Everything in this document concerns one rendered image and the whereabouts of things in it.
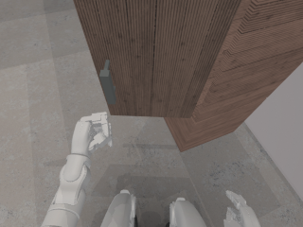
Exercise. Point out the left robot hand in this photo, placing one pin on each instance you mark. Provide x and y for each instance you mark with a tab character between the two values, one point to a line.
84	133

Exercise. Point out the handle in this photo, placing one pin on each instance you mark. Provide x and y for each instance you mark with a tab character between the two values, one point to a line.
107	83

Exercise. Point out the left robot shin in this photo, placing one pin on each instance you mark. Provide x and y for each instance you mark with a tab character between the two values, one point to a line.
131	222

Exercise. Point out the robot left forearm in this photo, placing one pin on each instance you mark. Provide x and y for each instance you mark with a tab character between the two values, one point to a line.
66	207

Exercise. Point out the right robot thigh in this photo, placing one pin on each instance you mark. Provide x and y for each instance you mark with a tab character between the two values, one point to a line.
184	214

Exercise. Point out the right robot hand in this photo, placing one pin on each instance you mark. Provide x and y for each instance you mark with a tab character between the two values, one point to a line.
246	216

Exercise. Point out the cupboard door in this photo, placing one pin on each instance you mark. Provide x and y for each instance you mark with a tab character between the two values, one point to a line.
161	52

